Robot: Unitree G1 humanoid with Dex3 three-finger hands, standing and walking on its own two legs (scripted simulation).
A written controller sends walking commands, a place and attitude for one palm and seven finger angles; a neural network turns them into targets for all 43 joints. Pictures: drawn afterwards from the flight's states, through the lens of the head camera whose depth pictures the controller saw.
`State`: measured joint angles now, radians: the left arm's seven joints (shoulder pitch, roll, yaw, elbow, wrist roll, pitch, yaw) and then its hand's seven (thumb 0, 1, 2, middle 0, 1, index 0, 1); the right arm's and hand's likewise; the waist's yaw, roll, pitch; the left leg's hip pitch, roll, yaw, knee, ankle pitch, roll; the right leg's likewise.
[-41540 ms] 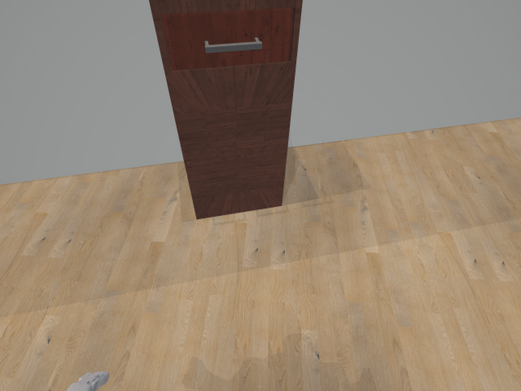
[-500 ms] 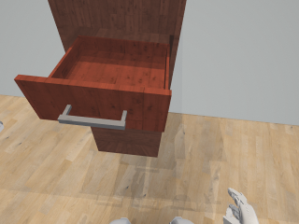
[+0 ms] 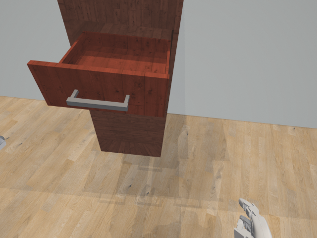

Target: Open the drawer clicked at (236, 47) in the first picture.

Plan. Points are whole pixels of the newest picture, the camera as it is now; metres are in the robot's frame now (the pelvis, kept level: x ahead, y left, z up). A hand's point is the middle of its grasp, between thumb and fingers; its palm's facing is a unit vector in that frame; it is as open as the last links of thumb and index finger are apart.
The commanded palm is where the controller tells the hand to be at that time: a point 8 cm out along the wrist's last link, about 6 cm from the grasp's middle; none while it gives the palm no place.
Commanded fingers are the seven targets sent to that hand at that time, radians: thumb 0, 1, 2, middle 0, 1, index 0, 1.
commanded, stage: stop stepping back and stand still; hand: left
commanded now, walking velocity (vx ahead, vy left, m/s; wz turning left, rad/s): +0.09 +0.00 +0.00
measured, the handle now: (99, 99) +0.46 +0.20 +0.08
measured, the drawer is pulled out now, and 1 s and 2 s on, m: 0.30 0.30 0.30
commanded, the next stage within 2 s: let the arm hang, fingers relaxed in 1.10 s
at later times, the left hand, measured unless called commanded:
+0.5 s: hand out of the picture +0.11 +0.26 +0.28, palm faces +0.58 -0.74 -0.33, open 7.4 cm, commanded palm +0.02 +0.29 +0.27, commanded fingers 0.00 0.90 0.90 -0.20 -0.30 -0.20 -0.30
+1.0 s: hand out of the picture +0.13 +0.25 +0.25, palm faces +0.52 -0.75 -0.40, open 7.4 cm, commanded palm +0.05 +0.28 +0.27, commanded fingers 0.00 0.90 0.90 -0.20 -0.30 -0.20 -0.30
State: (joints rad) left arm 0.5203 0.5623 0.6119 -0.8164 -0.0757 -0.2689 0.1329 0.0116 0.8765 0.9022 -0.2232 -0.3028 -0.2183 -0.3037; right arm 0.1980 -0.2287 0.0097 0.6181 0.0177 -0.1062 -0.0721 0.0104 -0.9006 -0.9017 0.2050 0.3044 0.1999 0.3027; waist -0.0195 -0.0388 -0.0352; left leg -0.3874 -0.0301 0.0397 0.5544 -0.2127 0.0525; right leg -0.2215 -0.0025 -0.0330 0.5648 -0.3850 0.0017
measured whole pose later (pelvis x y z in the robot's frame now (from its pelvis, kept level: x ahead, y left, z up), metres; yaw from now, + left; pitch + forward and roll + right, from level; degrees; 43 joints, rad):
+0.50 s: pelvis -0.10 +0.01 +0.00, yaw +1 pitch -1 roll -2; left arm 0.27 0.46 0.55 -0.58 -0.03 -0.24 0.17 0.01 0.88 0.90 -0.21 -0.30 -0.21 -0.30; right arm 0.25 -0.20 0.01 0.65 0.00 -0.11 -0.07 0.01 -0.90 -0.90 0.20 0.30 0.20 0.30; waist -0.04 0.00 -0.02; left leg -0.36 0.03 0.04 0.60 -0.22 0.05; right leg -0.46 0.01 -0.06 1.02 -0.46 -0.01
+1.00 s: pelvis -0.08 +0.00 +0.00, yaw +0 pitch +0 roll -1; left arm 0.41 0.42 0.54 -0.61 -0.05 -0.23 0.15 0.01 0.88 0.90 -0.21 -0.30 -0.21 -0.30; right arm 0.20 -0.24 -0.01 0.64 0.02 -0.10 -0.06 0.01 -0.90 -0.90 0.20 0.30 0.20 0.30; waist -0.02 0.01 -0.01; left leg -0.32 0.03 0.07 0.56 -0.23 0.02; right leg -0.18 -0.01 -0.09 0.53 -0.35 -0.01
